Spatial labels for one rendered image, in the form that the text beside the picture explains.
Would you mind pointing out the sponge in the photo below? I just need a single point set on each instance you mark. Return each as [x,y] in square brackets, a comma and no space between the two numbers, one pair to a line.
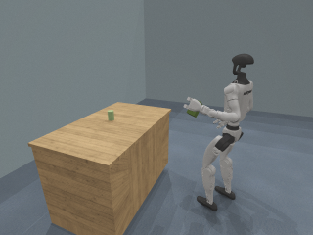
[192,113]

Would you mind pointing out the left robot forearm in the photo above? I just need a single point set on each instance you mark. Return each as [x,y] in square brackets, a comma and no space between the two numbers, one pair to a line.
[223,116]

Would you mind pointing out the right robot hand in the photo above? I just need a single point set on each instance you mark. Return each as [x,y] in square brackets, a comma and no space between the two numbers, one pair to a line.
[221,123]

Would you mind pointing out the robot right upper arm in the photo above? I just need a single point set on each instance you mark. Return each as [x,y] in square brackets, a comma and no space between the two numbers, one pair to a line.
[250,103]

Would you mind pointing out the table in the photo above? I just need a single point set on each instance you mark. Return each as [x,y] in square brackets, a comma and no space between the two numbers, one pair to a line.
[96,173]

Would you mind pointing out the left robot thigh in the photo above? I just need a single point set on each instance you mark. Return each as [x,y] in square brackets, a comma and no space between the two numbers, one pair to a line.
[219,143]

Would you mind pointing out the right robot shin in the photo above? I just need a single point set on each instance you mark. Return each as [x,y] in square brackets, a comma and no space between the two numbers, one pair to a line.
[227,176]

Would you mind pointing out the left robot hand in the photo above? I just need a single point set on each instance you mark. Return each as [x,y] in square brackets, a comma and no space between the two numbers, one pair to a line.
[194,105]

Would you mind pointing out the robot left upper arm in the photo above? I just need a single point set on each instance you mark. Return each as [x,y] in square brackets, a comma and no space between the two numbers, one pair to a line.
[231,92]

